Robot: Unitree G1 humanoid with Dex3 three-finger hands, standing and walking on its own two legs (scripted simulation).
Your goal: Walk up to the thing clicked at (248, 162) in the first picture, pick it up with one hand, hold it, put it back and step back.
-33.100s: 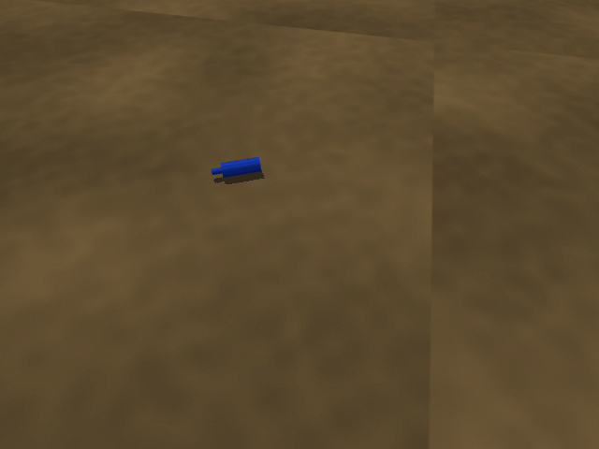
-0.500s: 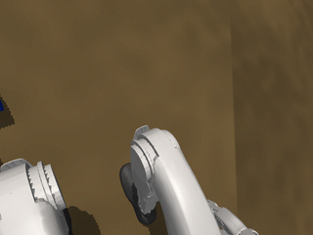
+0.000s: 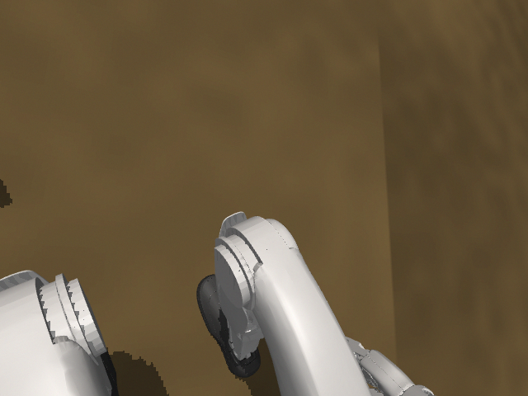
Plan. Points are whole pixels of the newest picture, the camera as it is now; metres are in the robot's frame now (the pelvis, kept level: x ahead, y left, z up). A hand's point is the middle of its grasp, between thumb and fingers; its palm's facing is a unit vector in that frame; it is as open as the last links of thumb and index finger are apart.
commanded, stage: open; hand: left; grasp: from above
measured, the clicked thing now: out of the picture +0.44 +0.38 -0.27
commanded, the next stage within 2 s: withdraw in 0.54 s
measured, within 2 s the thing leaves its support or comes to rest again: neither
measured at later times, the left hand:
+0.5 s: hand out of the picture +0.43 +0.35 -0.24, palm faces -0.41 -0.17 -0.89, open 14.0 cm
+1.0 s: hand out of the picture +0.45 +0.37 -0.17, palm faces -0.30 -0.11 -0.95, open 14.0 cm
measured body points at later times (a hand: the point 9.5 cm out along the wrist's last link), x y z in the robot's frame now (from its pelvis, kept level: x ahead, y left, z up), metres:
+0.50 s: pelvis +0.00 +0.00 +0.00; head +0.26 +0.14 +0.34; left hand +0.45 +0.35 -0.19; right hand +0.07 -0.25 -0.06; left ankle +0.07 +0.13 -0.27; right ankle +0.11 -0.11 -0.27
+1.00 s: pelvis +0.01 +0.00 +0.01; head +0.24 +0.13 +0.37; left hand +0.46 +0.37 -0.12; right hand +0.09 -0.25 -0.07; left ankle +0.07 +0.13 -0.27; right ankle +0.11 -0.11 -0.27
